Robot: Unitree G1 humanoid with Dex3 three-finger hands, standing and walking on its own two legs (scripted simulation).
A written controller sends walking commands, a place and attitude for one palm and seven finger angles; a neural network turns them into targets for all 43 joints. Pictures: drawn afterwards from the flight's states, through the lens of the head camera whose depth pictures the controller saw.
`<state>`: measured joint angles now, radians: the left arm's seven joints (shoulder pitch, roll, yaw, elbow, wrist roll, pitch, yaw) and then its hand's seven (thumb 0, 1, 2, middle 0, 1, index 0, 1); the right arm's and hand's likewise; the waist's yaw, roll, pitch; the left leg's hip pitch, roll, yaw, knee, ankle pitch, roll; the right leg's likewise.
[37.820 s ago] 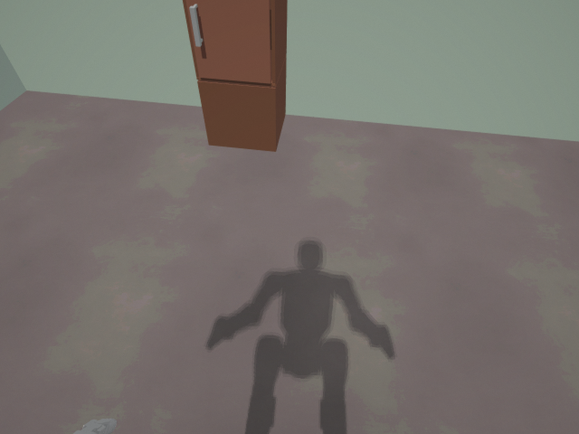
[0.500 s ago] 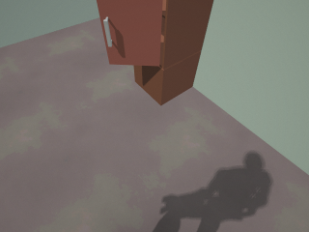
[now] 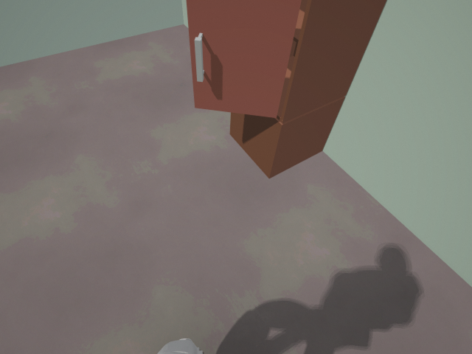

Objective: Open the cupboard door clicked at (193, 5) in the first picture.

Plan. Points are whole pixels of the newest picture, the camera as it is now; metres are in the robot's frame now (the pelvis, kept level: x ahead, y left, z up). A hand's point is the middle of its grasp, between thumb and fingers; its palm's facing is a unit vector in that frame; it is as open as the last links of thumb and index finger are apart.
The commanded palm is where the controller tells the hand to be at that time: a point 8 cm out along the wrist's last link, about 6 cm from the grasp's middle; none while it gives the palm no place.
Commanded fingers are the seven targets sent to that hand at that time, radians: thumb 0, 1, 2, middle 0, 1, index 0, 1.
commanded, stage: take the last steps up to it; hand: left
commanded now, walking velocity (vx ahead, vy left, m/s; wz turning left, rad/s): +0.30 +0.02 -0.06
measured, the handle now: (200, 57) +1.02 +0.21 -0.08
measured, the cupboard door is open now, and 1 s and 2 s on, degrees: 49 49 49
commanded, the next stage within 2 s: come to a stop and stand still in 1.02 s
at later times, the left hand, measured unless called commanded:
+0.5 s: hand (159, 320) +0.19 +0.16 -0.13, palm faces +0.04 -0.98 -0.22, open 7.2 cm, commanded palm none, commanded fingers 0.00 0.90 0.90 -0.20 -0.30 -0.20 -0.30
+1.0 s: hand (150, 223) +0.40 +0.24 -0.15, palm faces +0.02 -0.99 -0.16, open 7.4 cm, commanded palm none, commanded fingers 0.00 0.90 0.90 -0.20 -0.30 -0.20 -0.30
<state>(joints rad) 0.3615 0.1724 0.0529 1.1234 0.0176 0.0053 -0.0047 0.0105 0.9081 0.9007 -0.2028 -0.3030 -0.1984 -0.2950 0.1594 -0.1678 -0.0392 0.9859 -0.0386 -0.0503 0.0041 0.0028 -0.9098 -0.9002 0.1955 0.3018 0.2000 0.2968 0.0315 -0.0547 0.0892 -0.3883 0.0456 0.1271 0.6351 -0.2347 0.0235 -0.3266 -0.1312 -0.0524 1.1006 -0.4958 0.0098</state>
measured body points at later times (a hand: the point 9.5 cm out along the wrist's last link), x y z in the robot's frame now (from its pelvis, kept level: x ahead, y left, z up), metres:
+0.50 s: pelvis +0.17 -0.02 +0.03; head +0.19 -0.04 +0.48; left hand +0.18 +0.21 -0.12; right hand +0.19 -0.26 -0.13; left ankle +0.21 +0.13 -0.65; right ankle +0.14 -0.10 -0.72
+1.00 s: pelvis +0.35 +0.06 +0.02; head +0.37 +0.07 +0.47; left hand +0.40 +0.29 -0.14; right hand +0.38 -0.18 -0.12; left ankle +0.37 +0.13 -0.72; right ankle +0.37 -0.08 -0.65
